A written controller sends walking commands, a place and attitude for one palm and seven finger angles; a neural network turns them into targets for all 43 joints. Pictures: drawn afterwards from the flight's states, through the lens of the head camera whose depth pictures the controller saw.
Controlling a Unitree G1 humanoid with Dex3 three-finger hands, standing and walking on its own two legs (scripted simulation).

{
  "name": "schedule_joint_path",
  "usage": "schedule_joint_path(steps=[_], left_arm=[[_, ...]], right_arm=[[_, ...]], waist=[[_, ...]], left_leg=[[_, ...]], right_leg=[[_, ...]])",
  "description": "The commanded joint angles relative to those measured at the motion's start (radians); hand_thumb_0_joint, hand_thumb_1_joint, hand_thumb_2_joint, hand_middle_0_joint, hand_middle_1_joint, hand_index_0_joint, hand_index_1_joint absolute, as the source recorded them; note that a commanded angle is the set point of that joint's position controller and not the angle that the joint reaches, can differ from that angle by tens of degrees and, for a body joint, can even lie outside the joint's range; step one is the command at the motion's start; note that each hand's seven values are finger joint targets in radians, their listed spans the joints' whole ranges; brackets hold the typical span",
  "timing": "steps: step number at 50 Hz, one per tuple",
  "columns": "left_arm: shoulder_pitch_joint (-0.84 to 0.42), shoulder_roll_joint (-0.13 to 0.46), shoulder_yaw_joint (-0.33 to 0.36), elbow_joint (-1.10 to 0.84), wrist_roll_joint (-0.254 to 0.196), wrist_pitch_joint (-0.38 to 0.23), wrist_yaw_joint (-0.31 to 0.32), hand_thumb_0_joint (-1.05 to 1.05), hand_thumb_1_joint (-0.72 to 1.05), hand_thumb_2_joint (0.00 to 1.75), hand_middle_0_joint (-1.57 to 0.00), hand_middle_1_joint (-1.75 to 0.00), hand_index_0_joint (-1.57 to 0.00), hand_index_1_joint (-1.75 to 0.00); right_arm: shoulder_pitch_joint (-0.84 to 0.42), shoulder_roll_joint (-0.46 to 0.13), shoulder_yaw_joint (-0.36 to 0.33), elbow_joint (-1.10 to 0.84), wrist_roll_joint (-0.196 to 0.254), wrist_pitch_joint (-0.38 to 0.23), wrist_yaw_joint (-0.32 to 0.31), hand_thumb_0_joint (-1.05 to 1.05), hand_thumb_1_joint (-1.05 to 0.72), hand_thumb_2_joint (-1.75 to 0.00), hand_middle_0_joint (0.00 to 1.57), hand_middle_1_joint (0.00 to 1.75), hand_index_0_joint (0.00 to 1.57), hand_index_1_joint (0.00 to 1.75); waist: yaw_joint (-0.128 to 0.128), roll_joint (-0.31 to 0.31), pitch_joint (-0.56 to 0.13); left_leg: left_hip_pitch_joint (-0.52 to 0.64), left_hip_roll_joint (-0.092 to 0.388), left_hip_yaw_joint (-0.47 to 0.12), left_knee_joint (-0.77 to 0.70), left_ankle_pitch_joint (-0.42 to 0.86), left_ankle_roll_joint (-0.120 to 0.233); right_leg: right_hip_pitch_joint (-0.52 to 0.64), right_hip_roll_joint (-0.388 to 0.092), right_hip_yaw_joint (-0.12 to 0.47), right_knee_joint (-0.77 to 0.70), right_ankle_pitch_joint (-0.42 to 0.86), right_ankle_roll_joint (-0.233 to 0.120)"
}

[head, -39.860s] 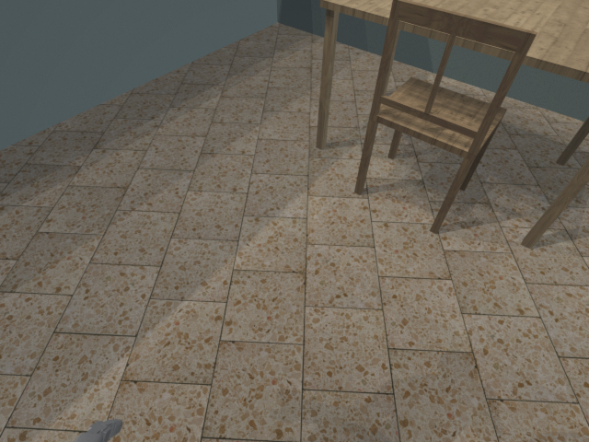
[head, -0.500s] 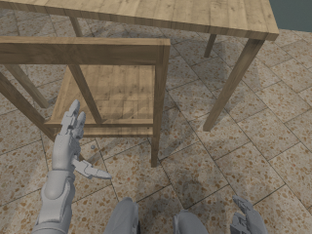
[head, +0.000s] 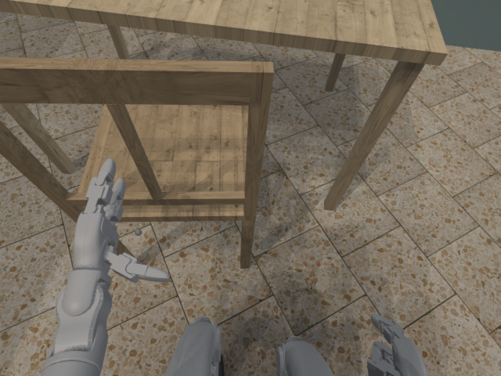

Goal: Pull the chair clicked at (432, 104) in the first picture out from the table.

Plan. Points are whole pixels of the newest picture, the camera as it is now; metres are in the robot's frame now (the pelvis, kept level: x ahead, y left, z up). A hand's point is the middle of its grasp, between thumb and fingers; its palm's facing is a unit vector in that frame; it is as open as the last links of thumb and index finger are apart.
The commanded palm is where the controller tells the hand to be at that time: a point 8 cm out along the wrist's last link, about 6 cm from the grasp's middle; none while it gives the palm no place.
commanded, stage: aim the fingers beside a spindle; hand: left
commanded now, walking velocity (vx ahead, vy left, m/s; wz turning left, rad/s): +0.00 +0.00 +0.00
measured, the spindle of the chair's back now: (140, 157) +0.47 +0.21 +0.02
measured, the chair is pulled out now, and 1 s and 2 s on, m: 0.15 0.15 0.15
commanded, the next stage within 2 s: push the fingers through the gap in 1.90 s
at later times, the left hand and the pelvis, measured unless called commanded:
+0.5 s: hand (134, 234) +0.31 +0.18 +0.04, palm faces +0.06 -1.00 -0.05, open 16.9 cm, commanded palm +0.29 +0.23 +0.03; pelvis +0.00 +0.00 +0.00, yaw +0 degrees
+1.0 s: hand (147, 245) +0.31 +0.17 +0.01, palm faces +0.01 -1.00 +0.01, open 16.9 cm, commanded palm +0.29 +0.23 +0.03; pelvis +0.00 +0.00 +0.00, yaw +0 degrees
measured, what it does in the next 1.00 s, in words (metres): stands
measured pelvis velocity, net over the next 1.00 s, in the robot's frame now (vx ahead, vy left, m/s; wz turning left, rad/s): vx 0.00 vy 0.00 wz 0.01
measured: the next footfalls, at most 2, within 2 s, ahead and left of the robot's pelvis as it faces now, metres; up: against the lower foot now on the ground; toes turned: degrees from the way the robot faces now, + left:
none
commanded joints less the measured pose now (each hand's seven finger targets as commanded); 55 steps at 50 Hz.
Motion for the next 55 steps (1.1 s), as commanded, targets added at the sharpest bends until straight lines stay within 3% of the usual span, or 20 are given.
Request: schedule_joint_path(steps=[1, 3, 7, 10, 12, 17, 19, 21, 25, 27, 29, 33, 37, 42, 46, 47, 50, 52, 53, 55], left_arm=[[-0.066, 0.091, -0.010, -0.307, -0.031, -0.078, -0.025, 0.00, -0.50, 0.30, -0.06, -0.08, -0.06, -0.08], [-0.065, 0.073, -0.044, -0.349, -0.036, -0.082, -0.030, 0.00, -0.50, 0.30, -0.06, -0.08, -0.06, -0.08], [-0.102, 0.062, -0.065, -0.294, -0.012, -0.084, -0.006, 0.00, -0.50, 0.30, -0.06, -0.08, -0.06, -0.08], [-0.122, 0.082, -0.027, -0.215, 0.007, -0.079, 0.020, 0.00, -0.50, 0.30, -0.06, -0.08, -0.06, -0.08], [-0.153, 0.108, -0.004, -0.207, 0.017, -0.081, 0.032, 0.00, -0.50, 0.30, -0.06, -0.08, -0.06, -0.08], [-0.135, 0.166, 0.057, -0.336, 0.011, -0.102, 0.050, 0.00, -0.50, 0.30, -0.06, -0.08, -0.06, -0.08], [-0.112, 0.140, 0.030, -0.359, 0.001, -0.092, 0.047, 0.00, -0.50, 0.30, -0.06, -0.08, -0.06, -0.08], [-0.079, 0.115, -0.001, -0.342, -0.003, -0.075, 0.035, 0.00, -0.50, 0.30, -0.06, -0.08, -0.06, -0.08], [-0.062, 0.037, -0.071, -0.187, -0.013, -0.023, -0.008, 0.00, -0.50, 0.30, -0.06, -0.08, -0.06, -0.08], [-0.066, 0.048, -0.056, -0.162, -0.017, -0.025, -0.022, 0.00, -0.50, 0.30, -0.06, -0.08, -0.06, -0.08], [-0.107, 0.040, -0.069, -0.203, -0.018, -0.045, -0.025, 0.00, -0.50, 0.30, -0.06, -0.08, -0.06, -0.08], [-0.150, 0.163, 0.039, -0.358, -0.005, -0.117, 0.025, 0.00, -0.50, 0.30, -0.06, -0.08, -0.06, -0.08], [-0.123, 0.215, 0.099, -0.369, 0.009, -0.145, 0.066, 0.00, -0.50, 0.30, -0.06, -0.08, -0.06, -0.08], [-0.047, 0.056, -0.044, -0.177, -0.014, -0.047, -0.012, 0.00, -0.50, 0.30, -0.06, -0.08, -0.06, -0.08], [-0.079, 0.048, -0.056, -0.125, -0.040, 0.002, -0.065, 0.00, -0.50, 0.30, -0.06, -0.08, -0.06, -0.08], [-0.087, 0.077, -0.028, -0.140, -0.041, -0.011, -0.061, 0.00, -0.50, 0.30, -0.06, -0.08, -0.06, -0.08], [-0.149, 0.155, 0.041, -0.366, -0.036, -0.098, -0.012, 0.00, -0.50, 0.30, -0.06, -0.08, -0.06, -0.08], [-0.091, 0.236, 0.115, -0.470, -0.026, -0.142, 0.039, 0.00, -0.50, 0.30, -0.06, -0.08, -0.06, -0.08], [-0.075, 0.218, 0.103, -0.482, -0.018, -0.151, 0.055, 0.00, -0.50, 0.30, -0.06, -0.08, -0.06, -0.08], [-0.048, 0.177, 0.072, -0.427, -0.003, -0.150, 0.068, 0.00, -0.50, 0.30, -0.06, -0.08, -0.06, -0.08]], right_arm=[[0.006, -0.146, -0.063, -0.150, 0.010, -0.043, -0.001, 0.00, -0.90, -0.90, 0.20, 0.30, 0.20, 0.30], [0.009, -0.147, -0.066, -0.145, 0.009, -0.053, -0.004, 0.00, -0.90, -0.90, 0.20, 0.30, 0.20, 0.30], [0.014, -0.153, -0.065, -0.124, 0.007, -0.059, -0.012, 0.00, -0.90, -0.90, 0.20, 0.30, 0.20, 0.30], [0.010, -0.157, -0.066, -0.111, 0.004, -0.054, -0.011, 0.00, -0.90, -0.90, 0.20, 0.30, 0.20, 0.30], [0.009, -0.158, -0.065, -0.116, 0.000, -0.048, -0.011, 0.00, -0.90, -0.90, 0.20, 0.30, 0.20, 0.30], [0.000, -0.150, -0.063, -0.144, -0.003, -0.040, -0.003, 0.00, -0.90, -0.90, 0.20, 0.30, 0.20, 0.30], [-0.005, -0.145, -0.060, -0.148, 0.000, -0.037, -0.001, 0.00, -0.90, -0.90, 0.20, 0.30, 0.20, 0.30], [-0.003, -0.145, -0.058, -0.146, 0.004, -0.036, 0.000, 0.00, -0.90, -0.90, 0.20, 0.30, 0.20, 0.30], [0.009, -0.153, -0.057, -0.130, 0.013, -0.030, -0.004, 0.00, -0.90, -0.90, 0.20, 0.30, 0.20, 0.30], [0.009, -0.157, -0.059, -0.130, 0.016, -0.035, -0.009, 0.00, -0.90, -0.90, 0.20, 0.30, 0.20, 0.30], [0.004, -0.155, -0.061, -0.137, 0.015, -0.040, -0.009, 0.00, -0.90, -0.90, 0.20, 0.30, 0.20, 0.30], [-0.001, -0.149, -0.064, -0.138, 0.000, -0.050, -0.013, 0.00, -0.90, -0.90, 0.20, 0.30, 0.20, 0.30], [0.004, -0.143, -0.061, -0.122, -0.007, -0.051, -0.009, 0.00, -0.90, -0.90, 0.20, 0.30, 0.20, 0.30], [0.002, -0.153, -0.058, -0.123, 0.009, -0.042, -0.004, 0.00, -0.90, -0.90, 0.20, 0.30, 0.20, 0.30], [0.014, -0.165, -0.063, -0.131, 0.023, -0.038, -0.014, 0.00, -0.90, -0.90, 0.20, 0.30, 0.20, 0.30], [0.013, -0.164, -0.062, -0.131, 0.021, -0.041, -0.017, 0.00, -0.90, -0.90, 0.20, 0.30, 0.20, 0.30], [0.002, -0.149, -0.067, -0.141, 0.008, -0.057, -0.017, 0.00, -0.90, -0.90, 0.20, 0.30, 0.20, 0.30], [0.006, -0.144, -0.065, -0.142, -0.003, -0.062, -0.014, 0.00, -0.90, -0.90, 0.20, 0.30, 0.20, 0.30], [0.005, -0.134, -0.062, -0.140, -0.006, -0.060, -0.012, 0.00, -0.90, -0.90, 0.20, 0.30, 0.20, 0.30], [0.000, -0.129, -0.059, -0.125, -0.007, -0.057, -0.004, 0.00, -0.90, -0.90, 0.20, 0.30, 0.20, 0.30]], waist=[[0.013, 0.062, -0.389], [-0.004, 0.064, -0.386], [-0.036, 0.003, -0.275], [-0.028, -0.015, -0.249], [-0.019, -0.015, -0.264], [0.031, 0.095, -0.431], [0.024, 0.090, -0.434], [0.011, 0.074, -0.398], [-0.039, -0.047, -0.245], [-0.031, -0.059, -0.219], [-0.026, -0.032, -0.250], [0.012, 0.058, -0.378], [0.021, 0.088, -0.394], [-0.020, 0.019, -0.290], [-0.030, -0.074, -0.259], [-0.024, -0.070, -0.261], [0.017, 0.055, -0.395], [0.044, 0.110, -0.448], [0.041, 0.108, -0.459], [0.020, 0.097, -0.396]], left_leg=[[0.458, -0.009, -0.049, -0.158, 0.323, -0.004], [0.485, -0.002, -0.061, -0.154, 0.333, -0.003], [0.419, 0.000, -0.082, -0.154, 0.246, 0.001], [0.380, -0.004, -0.084, -0.153, 0.175, -0.003], [0.356, -0.010, -0.079, -0.146, 0.159, -0.001], [0.489, -0.007, -0.076, -0.158, 0.290, -0.012], [0.508, -0.004, -0.074, -0.166, 0.307, -0.013], [0.492, -0.004, -0.071, -0.171, 0.298, -0.011], [0.362, -0.006, -0.069, -0.162, 0.191, 0.002], [0.324, -0.011, -0.065, -0.154, 0.159, 0.004], [0.349, -0.013, -0.067, -0.154, 0.162, 0.003], [0.427, -0.011, -0.062, -0.144, 0.253, 0.000], [0.455, -0.007, -0.068, -0.150, 0.291, -0.006], [0.384, -0.010, -0.062, -0.163, 0.206, -0.002], [0.303, -0.017, -0.053, -0.140, 0.163, 0.009], [0.304, -0.014, -0.054, -0.134, 0.173, 0.009], [0.431, -0.012, -0.055, -0.141, 0.282, 0.001], [0.499, -0.006, -0.062, -0.151, 0.359, -0.006], [0.515, -0.008, -0.060, -0.153, 0.386, -0.006], [0.494, -0.004, -0.063, -0.154, 0.374, -0.008]], right_leg=[[0.115, -0.004, 0.030, -0.195, 0.381, -0.005], [0.089, -0.004, 0.025, -0.198, 0.374, -0.003], [0.015, -0.002, 0.012, -0.198, 0.284, -0.002], [-0.019, -0.004, 0.009, -0.191, 0.224, -0.002], [-0.008, -0.004, 0.016, -0.185, 0.212, -0.005], [0.057, -0.001, 0.021, -0.171, 0.297, -0.014], [0.071, -0.001, 0.019, -0.183, 0.316, -0.010], [0.080, 0.001, 0.019, -0.196, 0.318, -0.008], [0.046, 0.002, 0.017, -0.222, 0.269, 0.003], [0.041, 0.000, 0.023, -0.223, 0.245, 0.001], [0.033, -0.005, 0.022, -0.215, 0.236, -0.001], [0.068, -0.004, 0.036, -0.188, 0.290, -0.008], [0.071, 0.004, 0.030, -0.179, 0.303, -0.011], [0.057, 0.002, 0.024, -0.215, 0.270, -0.004], [0.081, -0.006, 0.042, -0.232, 0.267, 0.006], [0.078, -0.005, 0.043, -0.226, 0.274, 0.003], [0.099, -0.006, 0.039, -0.191, 0.338, -0.005], [0.110, 0.001, 0.031, -0.176, 0.368, -0.012], [0.118, 0.000, 0.032, -0.173, 0.388, -0.011], [0.091, 0.001, 0.026, -0.175, 0.380, -0.008]])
